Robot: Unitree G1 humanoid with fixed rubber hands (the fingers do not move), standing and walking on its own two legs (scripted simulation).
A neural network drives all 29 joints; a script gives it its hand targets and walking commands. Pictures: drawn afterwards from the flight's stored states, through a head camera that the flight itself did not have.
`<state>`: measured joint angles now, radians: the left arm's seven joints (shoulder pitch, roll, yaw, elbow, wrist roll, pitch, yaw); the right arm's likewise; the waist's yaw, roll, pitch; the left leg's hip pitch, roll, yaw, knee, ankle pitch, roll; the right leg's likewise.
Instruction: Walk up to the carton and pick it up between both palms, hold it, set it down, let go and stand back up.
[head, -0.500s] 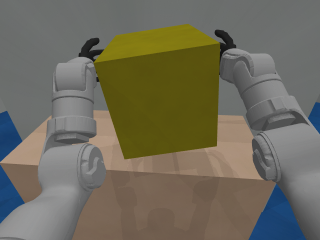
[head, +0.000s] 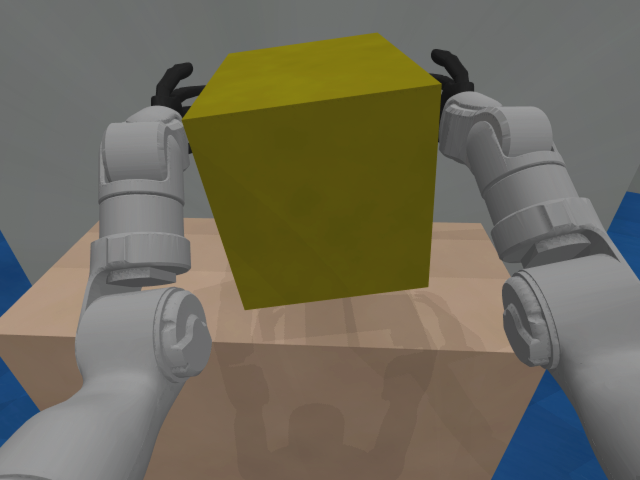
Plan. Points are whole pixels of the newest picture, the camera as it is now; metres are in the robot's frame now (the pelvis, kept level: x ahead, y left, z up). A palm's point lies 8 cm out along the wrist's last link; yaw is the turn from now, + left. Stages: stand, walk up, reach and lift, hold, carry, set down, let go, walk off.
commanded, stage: hold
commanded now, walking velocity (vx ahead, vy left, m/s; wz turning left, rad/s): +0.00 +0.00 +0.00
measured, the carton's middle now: (317, 157) +0.43 -0.01 +0.28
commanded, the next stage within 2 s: none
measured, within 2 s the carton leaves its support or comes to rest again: neither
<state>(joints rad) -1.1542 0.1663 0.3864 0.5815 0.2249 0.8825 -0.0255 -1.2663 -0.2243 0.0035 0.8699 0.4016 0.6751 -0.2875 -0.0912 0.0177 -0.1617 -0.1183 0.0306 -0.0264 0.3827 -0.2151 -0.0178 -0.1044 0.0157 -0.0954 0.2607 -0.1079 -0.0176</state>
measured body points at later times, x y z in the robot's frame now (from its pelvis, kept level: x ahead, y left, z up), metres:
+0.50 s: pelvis +0.00 +0.00 +0.00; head -0.09 +0.01 +0.44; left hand +0.39 +0.15 +0.34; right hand +0.38 -0.16 +0.35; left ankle +0.00 +0.12 -0.75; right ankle +0.03 -0.11 -0.75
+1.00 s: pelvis -0.01 -0.01 +0.00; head -0.10 +0.01 +0.44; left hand +0.39 +0.15 +0.35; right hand +0.38 -0.16 +0.35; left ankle +0.00 +0.12 -0.75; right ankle +0.03 -0.11 -0.75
